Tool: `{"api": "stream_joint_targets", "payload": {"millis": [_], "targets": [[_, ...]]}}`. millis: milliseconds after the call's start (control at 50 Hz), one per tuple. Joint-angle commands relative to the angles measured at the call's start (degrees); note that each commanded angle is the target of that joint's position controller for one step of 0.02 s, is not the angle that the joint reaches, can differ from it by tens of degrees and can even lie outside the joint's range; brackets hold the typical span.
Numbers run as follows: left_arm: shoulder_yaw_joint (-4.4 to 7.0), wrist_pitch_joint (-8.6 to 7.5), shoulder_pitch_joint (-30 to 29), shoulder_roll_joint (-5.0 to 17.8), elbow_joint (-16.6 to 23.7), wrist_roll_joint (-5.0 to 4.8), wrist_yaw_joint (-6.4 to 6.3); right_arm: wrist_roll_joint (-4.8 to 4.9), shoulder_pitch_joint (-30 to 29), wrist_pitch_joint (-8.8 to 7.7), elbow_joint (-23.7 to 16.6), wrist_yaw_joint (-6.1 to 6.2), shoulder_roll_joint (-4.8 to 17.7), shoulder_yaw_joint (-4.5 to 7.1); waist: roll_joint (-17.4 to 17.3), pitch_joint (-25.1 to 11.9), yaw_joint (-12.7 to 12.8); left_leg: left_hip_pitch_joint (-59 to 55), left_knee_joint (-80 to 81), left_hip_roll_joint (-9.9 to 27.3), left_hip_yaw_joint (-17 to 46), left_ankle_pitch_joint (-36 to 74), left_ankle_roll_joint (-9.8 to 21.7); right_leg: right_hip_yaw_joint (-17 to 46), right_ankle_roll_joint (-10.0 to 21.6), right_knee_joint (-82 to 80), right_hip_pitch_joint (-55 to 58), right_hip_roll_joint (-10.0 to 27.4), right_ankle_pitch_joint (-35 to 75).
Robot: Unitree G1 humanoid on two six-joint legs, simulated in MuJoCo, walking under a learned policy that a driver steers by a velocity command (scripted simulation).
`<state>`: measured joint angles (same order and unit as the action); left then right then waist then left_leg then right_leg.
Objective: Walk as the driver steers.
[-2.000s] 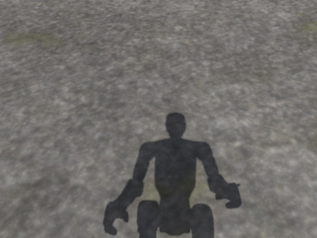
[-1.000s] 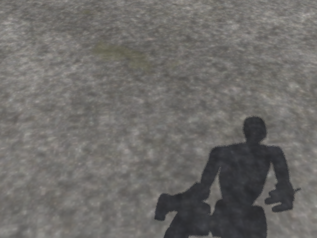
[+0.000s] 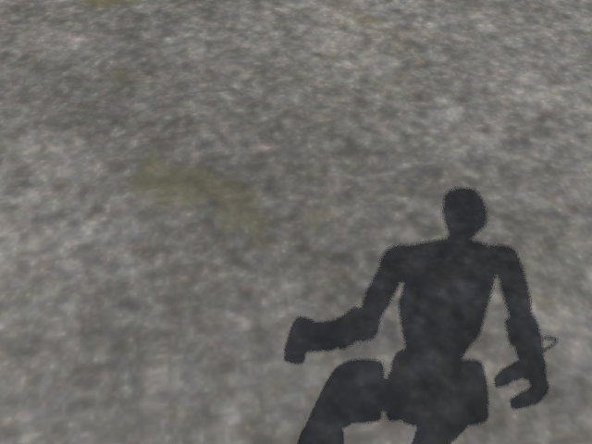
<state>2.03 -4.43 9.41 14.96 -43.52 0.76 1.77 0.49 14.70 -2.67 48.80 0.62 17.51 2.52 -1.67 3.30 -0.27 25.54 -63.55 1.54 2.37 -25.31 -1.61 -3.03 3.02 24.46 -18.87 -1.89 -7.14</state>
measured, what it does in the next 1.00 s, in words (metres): walks ahead, turning left: left foot, then right foot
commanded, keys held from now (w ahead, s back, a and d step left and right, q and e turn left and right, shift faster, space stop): no key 0.06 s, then q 0.28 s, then w+q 0.34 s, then w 0.32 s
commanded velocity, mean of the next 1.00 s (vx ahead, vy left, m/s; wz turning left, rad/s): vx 0.27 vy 0.00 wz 0.34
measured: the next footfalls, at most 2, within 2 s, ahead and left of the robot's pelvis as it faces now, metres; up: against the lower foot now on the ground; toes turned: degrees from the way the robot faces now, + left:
left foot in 0.32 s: +0.13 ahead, +0.14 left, +0.00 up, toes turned +6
right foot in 0.76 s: +0.30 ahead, -0.06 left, +0.00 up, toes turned +23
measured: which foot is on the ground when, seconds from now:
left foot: up 0.00-0.30, down 0.32-0.76, up 0.78-1.00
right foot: down 0.00-0.32, up 0.34-0.74, down 0.76-1.00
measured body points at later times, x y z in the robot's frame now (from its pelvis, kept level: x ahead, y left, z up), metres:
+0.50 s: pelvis +0.09 +0.04 +0.01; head +0.12 +0.08 +0.46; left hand +0.20 +0.35 -0.11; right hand +0.24 -0.23 -0.09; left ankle +0.09 +0.13 -0.74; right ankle +0.11 -0.10 -0.68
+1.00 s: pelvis +0.27 +0.05 +0.01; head +0.29 +0.04 +0.46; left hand +0.18 +0.31 -0.11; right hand +0.52 -0.14 -0.10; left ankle +0.29 +0.23 -0.68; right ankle +0.26 -0.08 -0.74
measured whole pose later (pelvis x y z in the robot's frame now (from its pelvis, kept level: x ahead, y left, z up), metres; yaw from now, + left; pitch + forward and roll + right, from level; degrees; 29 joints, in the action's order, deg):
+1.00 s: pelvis +0.27 +0.05 +0.01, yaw +22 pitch +2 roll +0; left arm 3.1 -5.1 20.1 14.7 -52.7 -0.4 0.6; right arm 0.4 11.4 -3.6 41.4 0.0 17.0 3.7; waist -2.6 0.1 3.9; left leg 34.5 -49.9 4.0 2.4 -10.9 0.3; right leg 0.4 1.7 15.4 -4.5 -1.5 -12.8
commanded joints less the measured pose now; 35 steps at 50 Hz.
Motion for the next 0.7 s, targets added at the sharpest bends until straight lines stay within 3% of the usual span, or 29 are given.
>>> {"api": "stream_joint_targets", "payload": {"millis": [20, 60, 120, 180, 240, 280, 300, 320, 340, 360, 380, 400, 420, 440, 500, 580, 640, 700], "targets": [[1.25, -1.05, -1.6, 5.8, 1.6, 0.53, -0.07, -0.51, 6.1, 1.23, -1.6, 0.74, 1.7, 0.56, 6.5, -9.0, -2.8, -2.4, 8.8, 3.2, 1.2, 4.4, -1.5, 9.6, 11.5, -7.8, 6.4, 14.9, 42.2], [1.62, -0.73, -3.0, 7.3, 0.6, 0.51, -0.56, -0.91, 4.0, 1.64, -2.0, 1.02, 1.3, 0.26, 7.3, -9.9, -2.8, -6.1, 16.9, 2.9, 0.5, 9.9, -1.6, 6.6, 10.8, -8.3, 4.6, 13.7, 41.6], [1.89, 0.17, -1.9, 8.5, -1.5, 0.55, -1.30, -0.32, 0.7, 2.50, -2.2, 0.74, 2.8, 0.67, 7.5, -10.1, -1.1, -7.9, 22.0, 2.5, -0.1, 17.4, -1.1, 4.6, 9.8, -9.8, 5.6, 14.2, 30.9], [2.69, 1.78, -1.1, 10.7, -3.0, 0.11, -2.23, -0.12, -4.9, 3.37, -5.1, 0.52, 5.2, 1.63, 7.1, -6.3, 0.7, -3.7, 22.3, 2.6, -0.2, 12.3, 0.1, 6.4, 10.3, -10.3, 7.3, 16.9, 16.8], [3.20, 3.44, -0.9, 11.1, -3.4, -0.87, -3.23, -0.05, -7.1, 3.94, -7.0, 0.10, 4.9, 2.14, 6.8, -4.2, 1.3, -1.2, 24.5, 2.4, -1.5, 7.2, 1.2, 8.0, 10.1, -8.2, 10.6, 19.1, 11.1], [3.41, 4.41, -1.9, 11.1, -3.3, -1.72, -3.87, 0.08, -5.7, 3.84, -7.0, -0.51, 4.1, 2.37, 6.5, -4.3, -0.1, -4.5, 31.7, 0.9, -3.8, 11.3, 2.5, 6.6, 7.9, -3.9, 11.6, 18.2, 11.9], [3.43, 4.71, -0.5, 10.5, -3.8, -2.02, -4.09, -0.10, -4.7, 3.67, -6.9, -0.69, 4.8, 2.78, 5.4, -4.8, -0.6, -7.9, 36.7, 0.5, -3.1, 17.5, 3.9, 5.0, 5.3, -0.5, 11.1, 16.3, 10.2], [3.14, 4.62, 1.3, 8.9, -3.9, -1.23, -4.15, -0.28, -3.0, 3.56, -6.9, -0.41, 8.3, 3.92, -0.9, -6.5, 0.0, -13.3, 40.3, 4.0, 3.2, 32.0, 6.3, 0.6, 1.3, 7.8, 8.2, 11.8, 5.5], [2.41, 4.19, 0.5, 6.0, -1.6, 0.61, -4.04, -0.50, -2.7, 3.74, -7.6, 0.28, 14.6, 5.44, -14.0, -6.9, 2.1, -20.3, 41.4, 14.3, 19.8, 47.2, 15.3, -5.5, -4.5, 20.0, -5.3, 1.5, -11.9], [2.27, 3.91, -5.5, 6.5, -0.2, 0.96, -3.84, -0.71, 2.7, 3.14, -6.8, 0.18, 10.9, 4.75, -12.4, -10.2, -3.8, -25.9, 44.0, 18.3, 26.9, 45.0, 21.9, 1.4, -5.8, 32.0, -13.9, -1.5, -31.4], [2.68, 3.50, -4.8, 7.5, 0.1, -0.14, -3.09, -0.49, 3.4, 2.06, -6.5, 0.07, 10.0, 4.38, -7.9, -11.5, -2.8, -27.4, 44.5, 17.0, 25.5, 35.6, 21.4, 5.9, -5.0, 37.7, -17.2, 0.5, -30.4], [2.93, 3.20, -4.4, 7.6, -0.4, -1.07, -2.67, 0.33, 1.7, 1.18, -6.7, 0.03, 9.2, 4.49, -5.1, -11.1, -1.7, -27.9, 45.2, 14.1, 23.5, 22.8, 18.6, 7.1, -4.3, 37.7, -19.5, 2.3, -25.9], [3.28, 2.84, -5.6, 8.5, -0.3, -1.10, -2.56, 1.29, 0.3, 0.87, -7.1, 0.11, 8.6, 4.41, -3.7, -9.1, -1.7, -27.2, 47.1, 13.0, 23.2, 11.5, 16.6, 7.2, -4.0, 34.7, -21.8, 3.5, -21.6], [3.60, 2.47, -7.6, 9.2, 0.0, -1.04, -2.52, 1.42, -0.5, 0.80, -7.4, 0.49, 7.7, 4.04, -4.2, -7.6, -1.8, -25.7, 49.3, 12.1, 23.2, 4.8, 15.6, 7.5, -3.8, 31.7, -21.5, 4.4, -17.8], [3.38, 0.67, -9.5, 7.7, 0.2, -1.13, -1.89, 0.24, -0.2, 0.70, -7.9, 1.31, 8.1, 4.13, -5.6, -5.4, -1.8, -22.6, 52.2, 9.2, 21.5, 5.6, 15.2, 6.4, -4.6, 22.4, -17.6, 2.8, -10.8], [2.73, -0.55, -11.5, 6.2, 0.6, -1.27, -1.29, 0.61, 0.8, 0.53, -8.1, 1.50, 9.9, 4.77, -5.9, -5.2, -2.8, -18.5, 51.3, 7.3, 19.7, 7.2, 14.9, 6.0, -5.6, 11.5, -10.7, 1.2, -6.7], [2.69, -1.21, -12.2, 6.9, 1.2, -1.86, -0.86, 0.69, 1.4, 0.82, -8.2, 1.13, 10.0, 4.82, -6.4, -4.4, -3.1, -15.3, 50.7, 7.1, 21.9, 4.8, 14.4, 6.3, -5.3, 6.8, -6.2, 0.5, -4.9], [3.01, -2.09, -8.5, 7.8, 0.2, -2.11, -0.76, 0.72, 0.7, 1.13, -8.3, 0.93, 8.6, 4.31, -6.4, -4.7, -0.8, -12.2, 47.7, 6.2, 23.1, 2.9, 12.8, 5.8, -4.2, 1.8, 2.1, 0.7, -1.8]]}}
